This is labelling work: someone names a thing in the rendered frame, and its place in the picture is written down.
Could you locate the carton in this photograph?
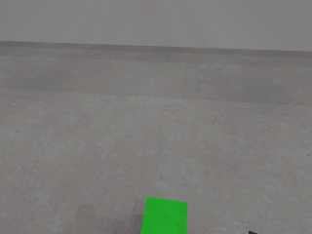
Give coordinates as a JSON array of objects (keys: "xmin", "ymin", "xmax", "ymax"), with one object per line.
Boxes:
[{"xmin": 140, "ymin": 196, "xmax": 188, "ymax": 234}]

